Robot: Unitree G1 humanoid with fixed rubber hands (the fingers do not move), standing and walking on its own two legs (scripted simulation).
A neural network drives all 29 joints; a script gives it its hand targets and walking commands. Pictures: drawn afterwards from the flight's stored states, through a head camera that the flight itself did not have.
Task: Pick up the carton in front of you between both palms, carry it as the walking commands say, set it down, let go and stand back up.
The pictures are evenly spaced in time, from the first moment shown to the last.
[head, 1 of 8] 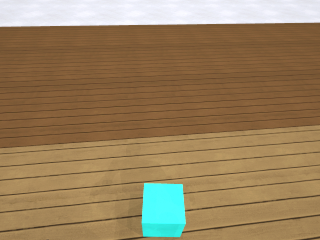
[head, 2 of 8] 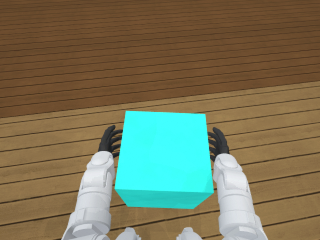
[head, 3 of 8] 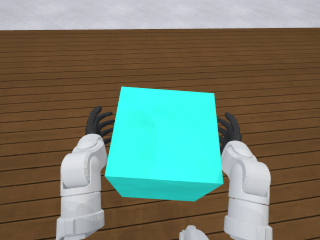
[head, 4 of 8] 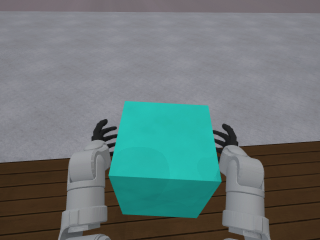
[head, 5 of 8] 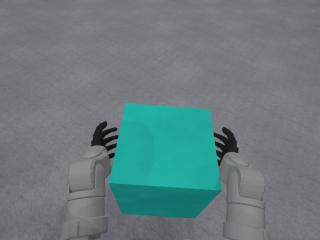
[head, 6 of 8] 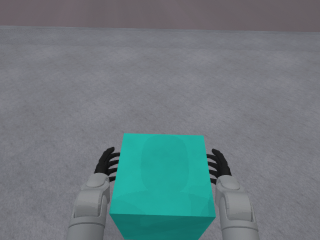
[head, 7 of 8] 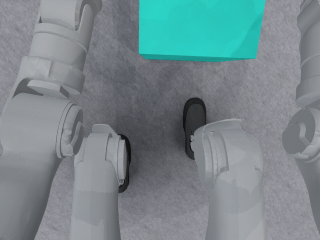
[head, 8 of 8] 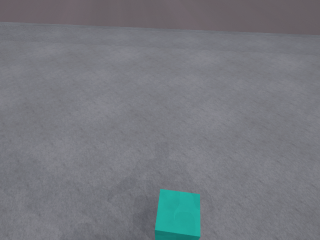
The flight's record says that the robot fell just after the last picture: no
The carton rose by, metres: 0.69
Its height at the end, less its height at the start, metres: -0.22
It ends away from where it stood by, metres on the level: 5.45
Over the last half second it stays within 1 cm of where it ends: yes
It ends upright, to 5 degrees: yes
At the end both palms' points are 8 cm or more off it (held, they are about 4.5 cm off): yes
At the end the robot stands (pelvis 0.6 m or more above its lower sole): yes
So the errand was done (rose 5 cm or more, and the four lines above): yes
